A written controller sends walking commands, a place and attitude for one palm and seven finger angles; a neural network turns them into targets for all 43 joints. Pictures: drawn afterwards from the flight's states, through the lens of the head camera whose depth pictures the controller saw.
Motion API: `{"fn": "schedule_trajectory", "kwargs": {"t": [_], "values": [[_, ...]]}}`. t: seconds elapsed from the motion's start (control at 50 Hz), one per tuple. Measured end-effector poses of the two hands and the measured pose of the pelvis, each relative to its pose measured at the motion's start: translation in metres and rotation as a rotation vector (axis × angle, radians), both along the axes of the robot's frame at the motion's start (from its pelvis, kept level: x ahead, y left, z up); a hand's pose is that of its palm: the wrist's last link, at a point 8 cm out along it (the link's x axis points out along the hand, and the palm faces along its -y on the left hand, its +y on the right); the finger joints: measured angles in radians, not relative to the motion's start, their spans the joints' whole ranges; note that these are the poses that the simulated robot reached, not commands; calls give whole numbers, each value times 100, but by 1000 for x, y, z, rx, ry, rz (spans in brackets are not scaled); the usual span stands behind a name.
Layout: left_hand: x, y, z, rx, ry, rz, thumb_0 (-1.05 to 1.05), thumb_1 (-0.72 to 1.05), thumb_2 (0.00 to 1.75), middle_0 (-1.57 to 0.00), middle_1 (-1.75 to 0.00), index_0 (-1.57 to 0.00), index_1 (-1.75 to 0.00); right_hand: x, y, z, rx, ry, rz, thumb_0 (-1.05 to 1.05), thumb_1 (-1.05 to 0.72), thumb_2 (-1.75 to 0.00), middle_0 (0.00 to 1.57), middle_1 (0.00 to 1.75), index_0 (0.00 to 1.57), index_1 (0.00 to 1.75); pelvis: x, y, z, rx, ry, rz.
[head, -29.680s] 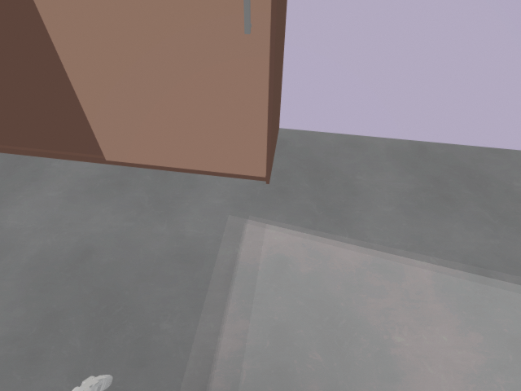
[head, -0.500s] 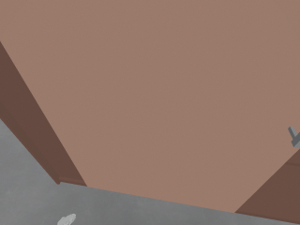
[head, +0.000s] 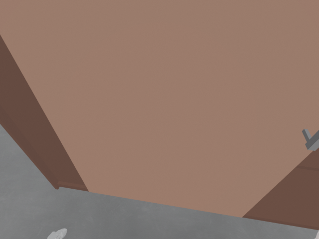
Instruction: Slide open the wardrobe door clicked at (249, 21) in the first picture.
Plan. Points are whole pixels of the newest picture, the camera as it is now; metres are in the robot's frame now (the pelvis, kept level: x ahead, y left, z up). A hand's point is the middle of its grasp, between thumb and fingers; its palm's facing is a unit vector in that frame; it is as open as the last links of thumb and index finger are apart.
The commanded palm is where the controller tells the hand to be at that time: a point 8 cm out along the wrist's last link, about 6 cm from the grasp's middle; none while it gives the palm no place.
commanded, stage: stop walking and hold the door there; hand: right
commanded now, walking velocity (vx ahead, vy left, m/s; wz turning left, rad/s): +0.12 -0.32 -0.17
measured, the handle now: out of the picture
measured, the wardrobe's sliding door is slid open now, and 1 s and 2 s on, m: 0.69 0.68 0.69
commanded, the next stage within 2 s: loosen the grip on the handle in 1.62 s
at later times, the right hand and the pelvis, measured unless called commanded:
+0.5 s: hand out of the picture +0.37 -0.36 +0.15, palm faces +0.46 +0.86 -0.23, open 5.4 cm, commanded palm +0.33 -0.39 +0.13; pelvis -0.03 -0.07 -0.01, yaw -3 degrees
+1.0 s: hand out of the picture +0.37 -0.36 +0.14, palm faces +0.26 +0.96 -0.08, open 5.6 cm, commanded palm +0.34 -0.39 +0.13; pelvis -0.04 -0.16 -0.02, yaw -7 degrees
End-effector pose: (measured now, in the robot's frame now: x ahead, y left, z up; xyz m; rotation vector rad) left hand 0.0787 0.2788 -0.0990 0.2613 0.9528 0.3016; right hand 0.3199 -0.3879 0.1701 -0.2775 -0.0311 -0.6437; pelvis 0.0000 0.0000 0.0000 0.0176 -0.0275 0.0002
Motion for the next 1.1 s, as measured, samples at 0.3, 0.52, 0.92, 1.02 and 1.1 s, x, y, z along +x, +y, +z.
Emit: {"fn": "schedule_trajectory", "kwargs": {"t": [0.3,0.52,0.92,1.02,1.1], "values": [[54,-38,-1,26,-13,-78,1,91,90,-20,-30,-20,-30,11,-13,-13,-28,-24,132,-18,-68,-84,46,140,43,140,-5,-48,-7,-52,-7,-59],[74,-146,-18,-181,-108,-233,1,90,90,-20,-30,-21,-30,11,-11,-15,-12,-54,184,-15,-73,-79,46,140,34,140,-30,-73,-15,-38,26,-62],[58,-224,-26,-94,-23,-222,1,91,90,-19,-30,-20,-30,15,-23,-29,87,-218,433,-10,-74,-84,44,140,35,140,-33,-163,-24,-57,-31,-133],[69,-260,-33,-202,-73,-313,1,91,90,-20,-30,-20,-30,12,-18,-28,86,-183,413,-8,-77,-83,45,140,27,140,-36,-159,-26,-52,-23,-125],[76,-270,-40,-250,-77,-337,1,90,90,-20,-30,-21,-30,10,-16,-25,48,-137,399,-8,-77,-81,45,140,24,140,-35,-156,-24,-30,-36,-143]]}}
